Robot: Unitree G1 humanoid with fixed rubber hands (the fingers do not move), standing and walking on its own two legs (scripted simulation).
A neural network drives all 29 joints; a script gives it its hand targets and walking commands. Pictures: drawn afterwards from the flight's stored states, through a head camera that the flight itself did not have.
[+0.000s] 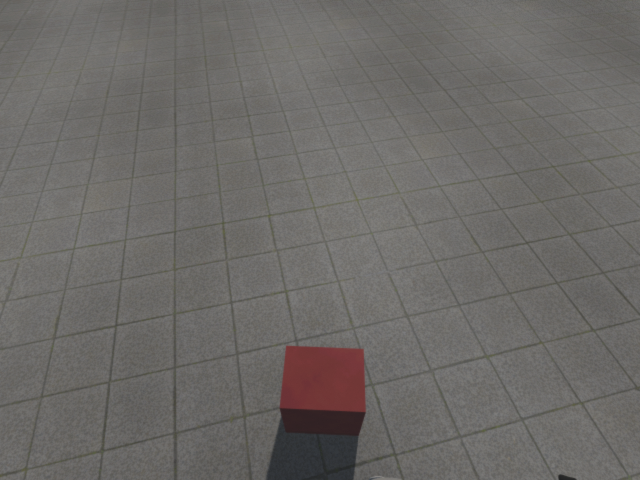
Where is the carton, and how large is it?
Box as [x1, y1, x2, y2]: [280, 346, 365, 435]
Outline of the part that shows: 286,346 280,400 280,411 285,430 288,432 358,435 365,412 363,349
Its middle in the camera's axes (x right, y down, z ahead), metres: +0.02 +0.43 +1.08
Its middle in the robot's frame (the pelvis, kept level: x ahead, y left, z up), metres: +0.44 -0.02 -0.63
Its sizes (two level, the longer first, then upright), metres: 0.211 0.163 0.227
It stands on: the floor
